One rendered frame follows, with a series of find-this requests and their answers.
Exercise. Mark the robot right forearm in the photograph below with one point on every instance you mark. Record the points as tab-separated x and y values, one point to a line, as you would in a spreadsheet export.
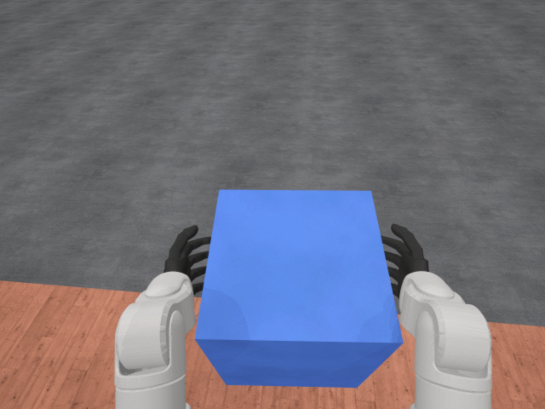
452	345

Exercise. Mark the right robot hand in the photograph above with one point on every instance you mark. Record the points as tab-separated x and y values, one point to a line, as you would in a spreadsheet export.
411	259

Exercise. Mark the left robot hand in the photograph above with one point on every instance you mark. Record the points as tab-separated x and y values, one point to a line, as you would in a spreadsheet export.
179	259

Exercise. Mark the robot left forearm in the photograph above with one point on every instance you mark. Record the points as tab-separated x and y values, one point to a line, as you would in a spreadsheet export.
150	345

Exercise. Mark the carton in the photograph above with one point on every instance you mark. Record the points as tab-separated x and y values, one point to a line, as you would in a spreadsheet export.
296	290

